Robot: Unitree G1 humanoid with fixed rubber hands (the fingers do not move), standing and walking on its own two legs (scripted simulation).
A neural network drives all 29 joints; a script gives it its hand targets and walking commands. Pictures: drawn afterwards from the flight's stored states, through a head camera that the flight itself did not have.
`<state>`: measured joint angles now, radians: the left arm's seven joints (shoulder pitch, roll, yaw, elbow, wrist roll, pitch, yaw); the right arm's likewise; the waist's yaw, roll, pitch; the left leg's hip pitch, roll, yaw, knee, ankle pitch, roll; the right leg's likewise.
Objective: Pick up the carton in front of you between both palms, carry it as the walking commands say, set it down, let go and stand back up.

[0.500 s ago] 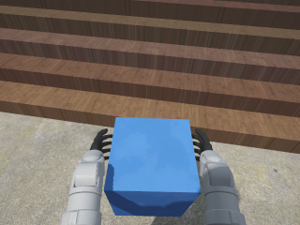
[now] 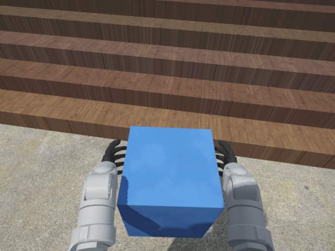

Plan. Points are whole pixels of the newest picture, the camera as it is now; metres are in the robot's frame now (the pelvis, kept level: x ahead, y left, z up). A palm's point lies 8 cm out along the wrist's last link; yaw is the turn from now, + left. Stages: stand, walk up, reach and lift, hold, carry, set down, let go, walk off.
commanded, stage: hold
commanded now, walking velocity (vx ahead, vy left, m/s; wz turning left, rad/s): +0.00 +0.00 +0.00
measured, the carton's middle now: (168, 185) +0.29 +0.00 -0.02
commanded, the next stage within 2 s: carry in 0.42 s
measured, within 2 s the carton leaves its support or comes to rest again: neither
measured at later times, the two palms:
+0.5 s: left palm (110, 165) +0.30 +0.15 +0.05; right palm (230, 166) +0.30 -0.15 +0.05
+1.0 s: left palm (121, 118) +0.44 +0.14 +0.08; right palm (225, 124) +0.43 -0.16 +0.08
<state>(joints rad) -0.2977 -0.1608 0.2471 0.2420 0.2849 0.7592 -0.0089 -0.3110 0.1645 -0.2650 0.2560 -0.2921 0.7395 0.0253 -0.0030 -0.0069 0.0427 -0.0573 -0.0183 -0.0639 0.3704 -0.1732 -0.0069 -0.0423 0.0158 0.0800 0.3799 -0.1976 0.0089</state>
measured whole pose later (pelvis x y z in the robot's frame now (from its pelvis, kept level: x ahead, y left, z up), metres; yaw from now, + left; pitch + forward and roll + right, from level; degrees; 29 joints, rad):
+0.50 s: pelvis +0.02 +0.00 +0.00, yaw -1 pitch -3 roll +0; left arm -0.22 -0.14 0.18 0.17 0.25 0.79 0.01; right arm -0.23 0.15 -0.19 0.18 -0.26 0.78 0.01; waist 0.01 0.00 -0.06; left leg -0.15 -0.01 -0.05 0.44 -0.29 -0.01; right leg -0.15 0.02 0.08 0.47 -0.33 0.00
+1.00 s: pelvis +0.20 +0.00 -0.01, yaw -4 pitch +5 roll +1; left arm 0.02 -0.13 0.07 -0.50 0.03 1.21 0.14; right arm 0.00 0.13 -0.03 -0.46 -0.05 1.18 -0.14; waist 0.01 -0.01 -0.18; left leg -0.31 0.01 0.24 0.47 -0.25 0.07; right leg -0.41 -0.07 -0.06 1.02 -0.44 -0.02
